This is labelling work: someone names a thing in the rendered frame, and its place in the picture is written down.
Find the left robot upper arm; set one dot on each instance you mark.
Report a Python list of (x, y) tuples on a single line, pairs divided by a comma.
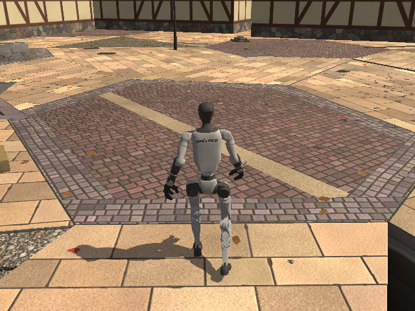
[(182, 148)]

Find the left robot foot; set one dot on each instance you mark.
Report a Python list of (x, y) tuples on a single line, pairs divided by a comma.
[(197, 251)]

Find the right robot upper arm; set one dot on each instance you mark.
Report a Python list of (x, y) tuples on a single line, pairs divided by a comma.
[(230, 145)]

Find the robot right forearm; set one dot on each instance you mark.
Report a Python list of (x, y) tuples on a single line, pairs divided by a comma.
[(238, 166)]

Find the robot left hand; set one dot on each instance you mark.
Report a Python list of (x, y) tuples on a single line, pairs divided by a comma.
[(167, 191)]

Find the robot right shin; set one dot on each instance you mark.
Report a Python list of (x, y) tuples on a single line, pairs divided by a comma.
[(226, 243)]

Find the robot right hand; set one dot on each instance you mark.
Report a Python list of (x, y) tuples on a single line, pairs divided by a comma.
[(241, 174)]

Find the robot left forearm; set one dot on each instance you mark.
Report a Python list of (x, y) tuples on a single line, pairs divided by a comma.
[(173, 173)]

